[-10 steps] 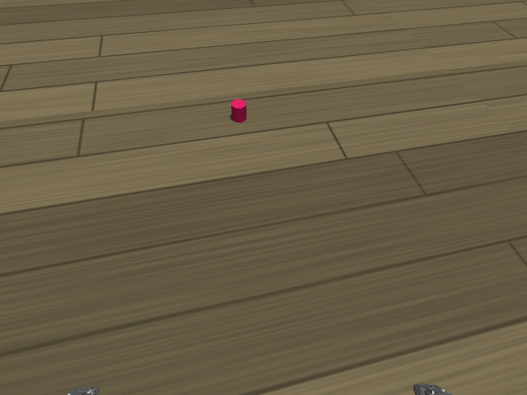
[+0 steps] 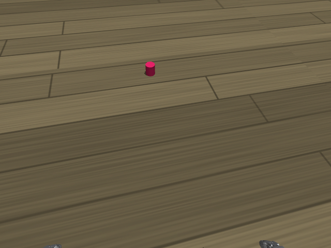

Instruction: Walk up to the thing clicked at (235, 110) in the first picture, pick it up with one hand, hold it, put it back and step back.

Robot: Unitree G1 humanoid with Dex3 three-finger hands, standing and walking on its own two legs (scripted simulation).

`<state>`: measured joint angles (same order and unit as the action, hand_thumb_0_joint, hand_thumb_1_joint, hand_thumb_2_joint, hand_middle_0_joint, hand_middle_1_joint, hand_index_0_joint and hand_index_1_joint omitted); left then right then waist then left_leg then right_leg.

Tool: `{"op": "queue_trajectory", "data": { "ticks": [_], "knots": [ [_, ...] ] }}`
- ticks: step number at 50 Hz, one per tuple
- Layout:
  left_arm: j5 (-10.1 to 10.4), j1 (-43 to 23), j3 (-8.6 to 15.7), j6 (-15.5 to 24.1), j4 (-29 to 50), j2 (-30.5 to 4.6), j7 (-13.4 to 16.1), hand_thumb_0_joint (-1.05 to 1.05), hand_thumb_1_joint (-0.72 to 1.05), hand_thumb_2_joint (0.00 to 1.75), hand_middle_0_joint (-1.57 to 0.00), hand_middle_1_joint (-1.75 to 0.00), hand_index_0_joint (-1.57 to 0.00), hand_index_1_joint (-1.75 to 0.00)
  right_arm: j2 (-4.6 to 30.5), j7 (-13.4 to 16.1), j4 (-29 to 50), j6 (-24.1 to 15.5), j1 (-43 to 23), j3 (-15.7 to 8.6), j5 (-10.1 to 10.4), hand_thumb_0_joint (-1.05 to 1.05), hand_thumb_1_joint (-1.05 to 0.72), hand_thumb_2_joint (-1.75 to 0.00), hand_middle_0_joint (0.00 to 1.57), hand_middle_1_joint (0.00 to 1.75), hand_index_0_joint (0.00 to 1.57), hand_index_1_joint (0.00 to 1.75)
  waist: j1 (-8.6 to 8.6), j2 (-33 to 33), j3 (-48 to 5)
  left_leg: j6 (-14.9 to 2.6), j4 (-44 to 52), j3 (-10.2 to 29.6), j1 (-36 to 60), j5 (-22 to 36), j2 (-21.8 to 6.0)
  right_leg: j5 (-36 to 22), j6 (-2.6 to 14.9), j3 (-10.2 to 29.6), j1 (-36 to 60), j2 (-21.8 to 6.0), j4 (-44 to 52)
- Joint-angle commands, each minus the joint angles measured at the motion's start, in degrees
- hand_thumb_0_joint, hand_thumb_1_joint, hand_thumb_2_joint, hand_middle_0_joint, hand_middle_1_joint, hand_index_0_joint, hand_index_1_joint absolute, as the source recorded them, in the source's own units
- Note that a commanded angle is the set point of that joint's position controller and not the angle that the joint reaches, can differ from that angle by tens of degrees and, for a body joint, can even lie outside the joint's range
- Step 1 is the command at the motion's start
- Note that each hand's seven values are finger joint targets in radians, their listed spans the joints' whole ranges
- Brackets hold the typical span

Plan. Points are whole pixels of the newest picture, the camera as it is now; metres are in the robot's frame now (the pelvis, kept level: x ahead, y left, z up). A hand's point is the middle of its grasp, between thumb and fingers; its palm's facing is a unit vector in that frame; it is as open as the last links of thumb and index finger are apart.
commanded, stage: stand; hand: left
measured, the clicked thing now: (150, 67) +1.64 +0.07 -0.73
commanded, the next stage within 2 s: walk up in 0.92 s
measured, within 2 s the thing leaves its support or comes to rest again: neither
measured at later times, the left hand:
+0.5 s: hand out of the picture +0.08 +0.25 -0.16, palm faces -0.03 -0.94 -0.34, open 7.4 cm
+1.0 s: hand out of the picture +0.08 +0.26 -0.15, palm faces -0.09 -0.93 -0.35, open 7.3 cm
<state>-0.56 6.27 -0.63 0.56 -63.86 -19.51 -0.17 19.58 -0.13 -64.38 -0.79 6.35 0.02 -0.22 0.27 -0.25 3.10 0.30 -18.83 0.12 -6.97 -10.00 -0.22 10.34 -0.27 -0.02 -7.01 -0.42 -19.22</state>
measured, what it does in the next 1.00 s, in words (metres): stands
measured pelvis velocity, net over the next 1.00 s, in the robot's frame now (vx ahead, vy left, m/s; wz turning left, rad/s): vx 0.01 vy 0.01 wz -0.07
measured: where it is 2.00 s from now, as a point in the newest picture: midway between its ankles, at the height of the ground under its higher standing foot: (157, 190)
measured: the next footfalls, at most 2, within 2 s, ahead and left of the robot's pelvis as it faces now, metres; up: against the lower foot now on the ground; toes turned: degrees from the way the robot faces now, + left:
right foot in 1.22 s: +0.12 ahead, -0.17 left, +0.00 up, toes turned -23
left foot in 1.62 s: +0.53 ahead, +0.09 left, +0.00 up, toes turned -29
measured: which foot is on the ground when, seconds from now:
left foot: down 0.00-1.00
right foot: down 0.00-1.00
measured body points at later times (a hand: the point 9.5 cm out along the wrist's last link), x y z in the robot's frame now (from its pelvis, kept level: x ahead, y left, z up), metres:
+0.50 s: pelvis +0.01 +0.00 +0.00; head +0.02 +0.00 +0.45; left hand +0.08 +0.30 -0.13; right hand +0.08 -0.30 -0.14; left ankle +0.00 +0.12 -0.75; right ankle +0.00 -0.12 -0.75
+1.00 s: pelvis +0.01 +0.01 +0.00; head +0.03 -0.01 +0.44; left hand +0.09 +0.31 -0.13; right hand +0.10 -0.31 -0.13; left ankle +0.00 +0.12 -0.74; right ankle +0.00 -0.12 -0.75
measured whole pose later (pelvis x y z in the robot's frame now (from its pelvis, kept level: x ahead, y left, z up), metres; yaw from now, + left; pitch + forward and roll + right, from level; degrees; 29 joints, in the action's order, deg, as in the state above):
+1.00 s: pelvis +0.01 +0.01 +0.00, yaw -4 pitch +0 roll +1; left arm -0.7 11.3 1.0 1.0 -61.1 -20.3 -1.7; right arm 21.9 -4.0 -58.1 -0.6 6.1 -2.9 -2.1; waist -0.1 -1.0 1.9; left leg -3.2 -27.6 -2.5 -10.3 -24.6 0.4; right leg 16.9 0.4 4.0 -11.5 0.0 -26.4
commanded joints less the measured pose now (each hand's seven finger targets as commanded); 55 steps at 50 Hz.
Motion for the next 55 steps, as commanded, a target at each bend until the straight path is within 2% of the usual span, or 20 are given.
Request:
{"op": "queue_trajectory", "data": {
  "ticks": [1, 16, 22, 45, 46, 47, 48, 49, 50, 51, 52, 53, 54, 55],
  "knots": [
    [0.1, -2.4, 2.5, 1.5, 3.5, -12.3, 0.8, 0.0, 0.9, 0.9, -0.2, -0.3, -0.2, -0.3, 11.9, 0.7, 3.2, -1.2, -1.7, -2.1, -0.2, 0.0, -0.9, -0.9, 0.2, 0.3, 0.2, 0.3, 0.17, 0.7, -5.5, -1.54, 2.4, 5.1, 1.9, 8.7, -7.2, -8.4, 1.91, 4.9, 0.8, -7.0, 2.6],
    [0.0, -2.1, 2.4, 1.3, 3.3, -12.1, 0.7, 0.0, 0.9, 0.9, -0.2, -0.3, -0.2, -0.3, 12.3, 0.7, 3.1, -1.0, -2.3, -2.1, -0.1, 0.0, -0.9, -0.9, 0.2, 0.3, 0.2, 0.3, -0.32, -0.4, -4.2, -1.49, 2.9, 5.3, 0.6, 6.6, -7.1, -6.2, 1.88, 4.9, 1.1, -7.0, 3.3],
    [0.1, -2.1, 2.5, 1.3, 3.2, -12.3, 0.7, 0.0, 0.9, 0.9, -0.2, -0.3, -0.2, -0.3, 11.9, 0.7, 3.2, -1.2, -2.1, -2.0, -0.1, 0.0, -0.9, -0.9, 0.2, 0.3, 0.2, 0.3, -0.29, 0.6, -4.6, -1.42, 3.0, 5.3, 1.8, 9.2, -7.1, -8.0, 1.85, 4.6, 1.2, -6.9, 2.8],
    [0.1, -1.6, 2.7, 1.2, 3.1, -12.5, 0.8, 0.0, 0.9, 0.9, -0.2, -0.3, -0.2, -0.3, 12.3, 0.8, 3.3, -1.2, -1.8, -1.9, -0.2, 0.0, -0.9, -0.9, 0.2, 0.3, 0.2, 0.3, -0.37, 0.6, -4.6, -1.51, 2.9, 5.1, 2.4, 10.3, -7.2, -9.5, 1.64, 4.7, 1.8, -7.2, 3.3],
    [0.0, 6.8, 6.2, 1.4, 5.4, -22.2, -0.4, 0.0, 0.9, 0.9, -0.2, -0.3, -0.2, -0.3, 22.5, -2.4, 11.2, -2.1, -4.3, -8.4, -2.6, 0.0, -0.9, -0.9, 0.2, 0.3, 0.2, 0.3, 0.06, -5.4, -4.3, -4.44, -9.3, 0.1, 6.6, -21.7, -4.5, 18.7, 6.14, 14.9, -10.9, -8.2, 0.1],
    [0.0, 6.1, 6.1, 1.5, 5.7, -21.4, -0.8, 0.0, 0.9, 0.9, -0.2, -0.3, -0.2, -0.3, 20.3, -3.6, 11.9, -1.8, -4.1, -7.9, -3.1, 0.0, -0.9, -0.9, 0.2, 0.3, 0.2, 0.3, 1.06, -3.8, -1.4, -6.07, -12.3, 2.0, 3.9, -30.0, -4.1, 29.5, 6.55, 18.8, -18.9, -9.5, 2.0],
    [-0.2, 0.3, 6.7, 1.8, 7.9, -20.6, -0.9, 0.0, 0.9, 0.9, -0.2, -0.3, -0.2, -0.3, 18.3, -4.4, 12.8, -1.4, -1.0, -8.0, -2.7, 0.0, -0.9, -0.9, 0.2, 0.3, 0.2, 0.3, 4.22, -1.2, 0.9, -7.0, -11.8, 3.9, 3.5, -29.4, -3.9, 29.6, 5.87, 20.2, -24.6, -9.7, 1.6],
    [-0.4, -3.2, 6.6, 2.0, 9.8, -19.3, -0.8, 0.0, 0.9, 0.9, -0.2, -0.3, -0.2, -0.3, 17.4, -4.9, 13.2, -1.1, 2.3, -8.2, -2.5, 0.0, -0.9, -0.9, 0.2, 0.3, 0.2, 0.3, 6.69, 0.1, 1.7, -8.22, -7.9, 6.2, 8.0, -29.4, -5.5, 27.7, 4.56, 17.9, -31.6, -7.6, -0.7],
    [-0.5, -6.2, 6.1, 2.1, 11.4, -17.3, -0.6, 0.0, 0.9, 0.9, -0.2, -0.3, -0.2, -0.3, 18.3, -5.1, 12.7, -0.9, 6.1, -9.2, -2.7, 0.0, -0.9, -0.9, 0.2, 0.3, 0.2, 0.3, 9.51, -1.3, 0.8, -9.73, -0.6, 7.9, 18.1, -27.9, -9.6, 20.1, 0.38, 7.7, -40.5, -2.3, -5.4],
    [-0.3, -7.5, 5.8, 2.4, 12.8, -15.5, -0.5, 0.0, 0.9, 0.9, -0.2, -0.3, -0.2, -0.3, 21.0, -5.0, 13.6, -1.0, 7.2, -10.7, -2.7, 0.0, -0.9, -0.9, 0.2, 0.3, 0.2, 0.3, 10.63, -13.6, -4.1, -13.35, 7.5, 18.8, 21.9, -26.6, -21.0, 15.3, 0.88, -2.2, -42.2, 0.3, -23.9],
    [-0.1, -4.6, 5.9, 2.4, 13.2, -16.8, -0.2, 0.0, 0.9, 0.9, -0.2, -0.3, -0.2, -0.3, 20.9, -4.9, 15.8, -1.3, 2.9, -10.7, -2.5, 0.0, -0.9, -0.9, 0.2, 0.3, 0.2, 0.3, 7.79, -10.1, -5.8, -15.28, 8.6, 19.6, 17.4, -23.2, -25.6, 18.7, 1.68, -1.9, -38.3, -4.6, -30.1],
    [0.0, -2.5, 5.8, 2.3, 12.4, -18.0, -0.8, 0.0, 0.9, 0.9, -0.2, -0.3, -0.2, -0.3, 19.4, -5.1, 17.6, -1.5, 0.9, -9.9, -2.1, 0.0, -0.9, -0.9, 0.2, 0.3, 0.2, 0.3, 6.22, -5.2, -5.6, -15.1, 9.8, 17.5, 12.3, -26.0, -24.4, 17.7, 1.63, -0.9, -34.0, -6.2, -31.8],
    [0.2, -0.8, 5.9, 2.2, 11.9, -17.7, -1.6, 0.0, 0.9, 0.9, -0.2, -0.3, -0.2, -0.3, 19.2, -5.3, 18.2, -1.8, -0.6, -9.7, -2.2, 0.0, -0.9, -0.9, 0.2, 0.3, 0.2, 0.3, 5.07, -5.0, -4.4, -14.69, 10.4, 15.6, 9.8, -28.2, -23.4, 17.9, 1.5, -0.9, -31.2, -7.4, -30.8],
    [0.7, 1.8, 6.2, 2.1, 11.2, -17.5, -2.1, 0.0, 0.9, 0.9, -0.2, -0.3, -0.2, -0.3, 19.7, -5.5, 18.9, -2.0, -3.9, -9.7, -2.6, 0.0, -0.9, -0.9, 0.2, 0.3, 0.2, 0.3, 2.23, -7.0, -2.4, -13.64, 9.5, 12.0, 7.5, -26.5, -22.5, 18.2, 1.75, -1.0, -28.1, -9.4, -29.3]
  ]
}}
